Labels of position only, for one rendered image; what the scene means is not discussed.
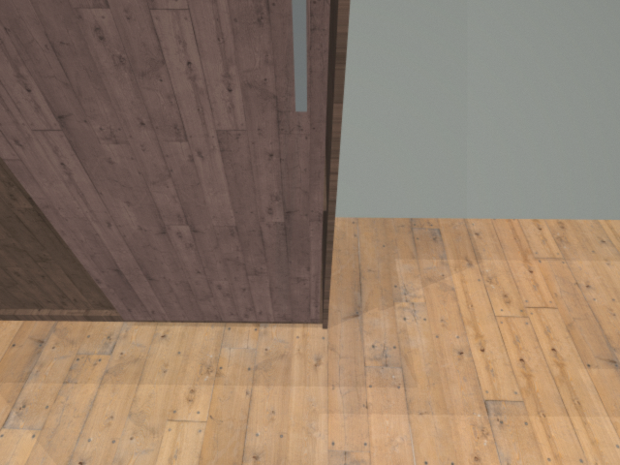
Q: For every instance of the wardrobe door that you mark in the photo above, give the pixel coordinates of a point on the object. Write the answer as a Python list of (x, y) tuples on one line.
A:
[(38, 270), (160, 139)]

